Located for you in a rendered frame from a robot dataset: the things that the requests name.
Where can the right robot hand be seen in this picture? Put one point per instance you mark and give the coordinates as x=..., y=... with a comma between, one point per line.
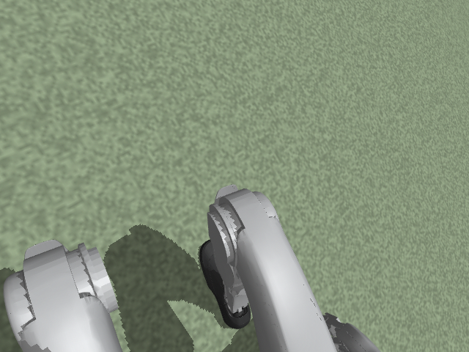
x=346, y=337

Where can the right robot foot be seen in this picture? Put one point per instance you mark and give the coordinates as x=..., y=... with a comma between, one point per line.
x=214, y=281

